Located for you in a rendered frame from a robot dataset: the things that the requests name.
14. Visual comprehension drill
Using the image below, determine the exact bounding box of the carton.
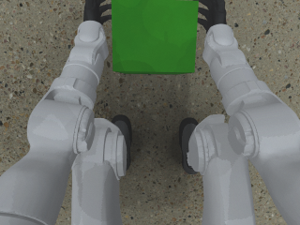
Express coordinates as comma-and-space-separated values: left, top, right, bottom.
112, 0, 199, 75

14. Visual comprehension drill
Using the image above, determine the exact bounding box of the right robot foot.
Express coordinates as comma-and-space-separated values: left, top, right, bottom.
179, 117, 198, 174

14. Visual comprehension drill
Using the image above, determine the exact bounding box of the robot left upper arm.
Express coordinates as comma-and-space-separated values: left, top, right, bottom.
0, 99, 96, 225

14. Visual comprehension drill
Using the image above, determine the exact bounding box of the robot left forearm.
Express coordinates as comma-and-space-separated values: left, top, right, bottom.
26, 21, 109, 144

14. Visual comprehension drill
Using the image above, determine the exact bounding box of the right robot thigh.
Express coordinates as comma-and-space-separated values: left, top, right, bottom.
190, 123, 256, 225

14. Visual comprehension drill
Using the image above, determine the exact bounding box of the robot right forearm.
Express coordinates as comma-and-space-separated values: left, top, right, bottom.
202, 23, 300, 123

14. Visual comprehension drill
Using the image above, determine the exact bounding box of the robot right upper arm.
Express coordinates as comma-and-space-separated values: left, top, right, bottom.
227, 103, 300, 225

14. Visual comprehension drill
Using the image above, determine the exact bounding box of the left robot hand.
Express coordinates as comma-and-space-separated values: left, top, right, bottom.
83, 0, 112, 25

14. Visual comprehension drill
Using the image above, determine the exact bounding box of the right robot hand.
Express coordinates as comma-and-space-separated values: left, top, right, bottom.
193, 0, 227, 34

